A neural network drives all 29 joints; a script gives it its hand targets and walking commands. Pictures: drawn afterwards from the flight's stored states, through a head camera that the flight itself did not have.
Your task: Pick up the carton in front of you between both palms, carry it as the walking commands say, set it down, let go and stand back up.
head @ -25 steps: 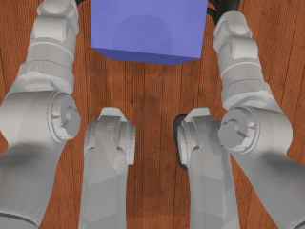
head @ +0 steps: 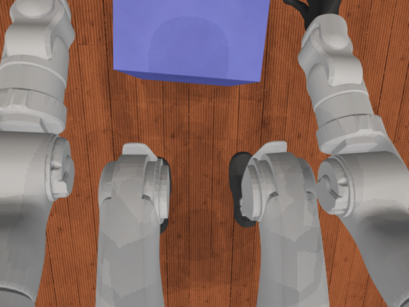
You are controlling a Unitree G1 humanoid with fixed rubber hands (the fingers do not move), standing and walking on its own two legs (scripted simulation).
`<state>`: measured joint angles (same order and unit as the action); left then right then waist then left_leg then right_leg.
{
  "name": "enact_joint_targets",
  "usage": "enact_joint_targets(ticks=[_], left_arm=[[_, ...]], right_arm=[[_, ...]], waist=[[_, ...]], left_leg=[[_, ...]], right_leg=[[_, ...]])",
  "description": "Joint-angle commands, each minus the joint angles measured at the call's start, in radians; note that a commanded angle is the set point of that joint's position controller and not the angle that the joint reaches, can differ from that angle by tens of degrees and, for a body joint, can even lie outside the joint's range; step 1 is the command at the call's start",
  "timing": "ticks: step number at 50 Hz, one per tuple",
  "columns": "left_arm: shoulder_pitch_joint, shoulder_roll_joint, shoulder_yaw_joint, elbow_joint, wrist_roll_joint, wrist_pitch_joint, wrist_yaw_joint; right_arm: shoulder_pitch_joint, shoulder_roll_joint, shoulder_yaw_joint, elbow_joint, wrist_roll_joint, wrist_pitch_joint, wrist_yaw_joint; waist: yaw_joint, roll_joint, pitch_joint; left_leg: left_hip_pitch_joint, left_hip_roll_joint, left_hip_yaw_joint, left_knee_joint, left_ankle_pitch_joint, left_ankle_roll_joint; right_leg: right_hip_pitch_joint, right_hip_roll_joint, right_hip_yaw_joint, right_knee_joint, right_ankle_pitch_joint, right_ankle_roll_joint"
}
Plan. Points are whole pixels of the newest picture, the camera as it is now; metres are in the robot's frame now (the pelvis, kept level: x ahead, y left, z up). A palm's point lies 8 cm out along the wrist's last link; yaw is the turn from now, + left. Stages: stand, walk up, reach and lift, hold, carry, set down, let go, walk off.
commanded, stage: set down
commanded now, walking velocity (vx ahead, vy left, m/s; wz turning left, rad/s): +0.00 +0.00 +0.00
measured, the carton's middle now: (190, 23) +0.53 +0.03 -0.25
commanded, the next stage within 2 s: let go in 0.88 s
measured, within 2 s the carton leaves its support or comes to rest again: neither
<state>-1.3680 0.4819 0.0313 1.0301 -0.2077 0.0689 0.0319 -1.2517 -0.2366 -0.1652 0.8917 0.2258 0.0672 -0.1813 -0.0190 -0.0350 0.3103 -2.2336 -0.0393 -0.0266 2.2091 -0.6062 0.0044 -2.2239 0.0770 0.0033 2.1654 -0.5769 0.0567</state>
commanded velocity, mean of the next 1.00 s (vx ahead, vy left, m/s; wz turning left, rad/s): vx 0.00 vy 0.00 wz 0.00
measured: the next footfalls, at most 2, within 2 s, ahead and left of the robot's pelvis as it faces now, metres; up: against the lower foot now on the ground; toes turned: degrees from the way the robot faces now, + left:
none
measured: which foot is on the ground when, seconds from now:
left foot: down 0.00-1.00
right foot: down 0.00-1.00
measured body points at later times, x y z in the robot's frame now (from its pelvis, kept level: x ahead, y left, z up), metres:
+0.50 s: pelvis +0.01 +0.00 +0.13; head +0.34 +0.03 +0.44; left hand +0.56 +0.24 +0.01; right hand +0.53 -0.16 +0.01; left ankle +0.10 +0.11 -0.34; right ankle +0.12 -0.12 -0.34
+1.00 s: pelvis +0.04 +0.01 +0.27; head +0.34 +0.03 +0.61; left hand +0.55 +0.24 +0.16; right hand +0.52 -0.16 +0.15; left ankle +0.10 +0.11 -0.34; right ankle +0.11 -0.12 -0.34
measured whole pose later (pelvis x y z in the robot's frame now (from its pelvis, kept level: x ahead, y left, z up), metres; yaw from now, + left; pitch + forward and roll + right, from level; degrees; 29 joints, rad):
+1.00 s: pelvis +0.04 +0.01 +0.27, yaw +2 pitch +45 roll -2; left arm -1.06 0.34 0.29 0.93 0.07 0.12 -0.08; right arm -0.91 -0.10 -0.31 0.70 -0.03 0.13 -0.09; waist -0.04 0.00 -0.09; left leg -1.59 -0.05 -0.05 1.16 -0.35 0.01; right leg -1.57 0.04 0.04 1.13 -0.34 0.04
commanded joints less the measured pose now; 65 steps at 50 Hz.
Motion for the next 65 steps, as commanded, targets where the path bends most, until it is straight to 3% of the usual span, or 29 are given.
enact_joint_targets(ticks=[1,6,11,26,45,49,53,59,65], left_arm=[[-0.255,0.134,0.056,-0.164,0.033,0.024,-0.001],[-0.186,0.074,0.102,-0.068,0.082,0.041,-0.019],[-0.160,0.058,0.134,-0.039,0.115,0.018,-0.033],[-0.108,0.075,0.172,-0.236,0.146,0.080,-0.071],[0.044,-0.003,0.259,-0.172,0.250,0.033,-0.116],[0.161,-0.038,0.279,-0.196,0.298,0.033,-0.104],[0.351,-0.094,0.276,-0.296,0.330,0.036,-0.071],[0.588,-0.138,0.223,-0.474,0.288,0.006,-0.055],[0.841,-0.166,0.184,-0.489,0.256,-0.041,-0.069]], right_arm=[[-0.204,-0.102,-0.040,-0.199,-0.036,0.020,-0.023],[-0.137,-0.039,-0.094,-0.128,-0.109,0.048,-0.019],[-0.107,-0.011,-0.117,-0.108,-0.142,0.034,0.003],[-0.030,-0.015,-0.114,-0.305,-0.143,0.093,0.014],[0.128,0.055,-0.160,-0.275,-0.233,0.054,0.071],[0.240,0.047,-0.153,-0.286,-0.277,0.046,0.094],[0.416,0.020,-0.117,-0.334,-0.322,0.038,0.134],[0.622,0.000,-0.054,-0.428,-0.318,0.013,0.183],[0.860,0.015,-0.011,-0.412,-0.273,-0.029,0.209]], waist=[[0.003,0.122,-1.468],[-0.008,0.104,-1.210],[-0.009,0.096,-1.199],[-0.009,0.135,-1.465],[-0.015,0.116,-1.308],[-0.008,0.119,-1.355],[-0.005,0.112,-1.377],[-0.009,0.081,-1.235],[-0.009,0.071,-1.064]], left_leg=[[0.796,0.002,0.057,-0.280,0.360,-0.008],[0.639,-0.003,0.048,-0.381,0.271,-0.003],[0.627,-0.006,0.040,-0.458,0.302,-0.005],[0.995,-0.029,0.051,-0.711,0.454,-0.017],[1.230,-0.023,0.017,-1.091,0.583,-0.027],[1.370,-0.021,0.009,-1.159,0.661,-0.031],[1.533,-0.018,0.001,-1.229,0.737,-0.037],[1.581,-0.013,-0.004,-1.350,0.704,-0.035],[1.607,-0.005,-0.008,-1.437,0.700,-0.022]], right_leg=[[0.669,0.014,-0.112,-0.217,0.318,-0.006],[0.562,0.012,-0.100,-0.314,0.243,-0.007],[0.565,0.011,-0.092,-0.390,0.275,-0.004],[0.775,0.024,-0.100,-0.663,0.354,0.003],[1.000,0.004,-0.062,-1.054,0.468,0.014],[1.073,0.004,-0.066,-1.125,0.501,0.011],[1.163,0.003,-0.068,-1.194,0.526,-0.003],[1.373,-0.014,-0.032,-1.296,0.579,-0.024],[1.550,-0.035,0.007,-1.387,0.641,-0.028]])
